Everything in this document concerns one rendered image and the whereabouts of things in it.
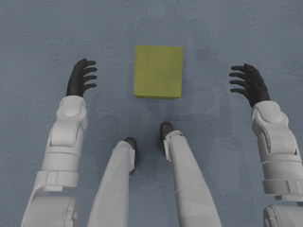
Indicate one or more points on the robot right forearm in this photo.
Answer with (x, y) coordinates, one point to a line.
(278, 153)

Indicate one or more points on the right robot foot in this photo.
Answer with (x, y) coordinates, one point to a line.
(165, 128)

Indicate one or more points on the robot right shin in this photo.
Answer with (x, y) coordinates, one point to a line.
(172, 133)

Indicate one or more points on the robot left forearm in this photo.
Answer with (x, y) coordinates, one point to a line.
(63, 150)

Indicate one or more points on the carton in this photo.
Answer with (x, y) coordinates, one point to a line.
(158, 71)

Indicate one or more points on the robot right hand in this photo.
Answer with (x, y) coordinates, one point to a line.
(255, 89)

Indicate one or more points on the robot left hand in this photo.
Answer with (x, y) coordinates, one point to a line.
(75, 86)

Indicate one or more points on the robot right upper arm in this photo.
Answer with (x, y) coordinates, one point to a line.
(282, 216)

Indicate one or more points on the robot left upper arm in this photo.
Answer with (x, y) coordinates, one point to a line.
(53, 211)

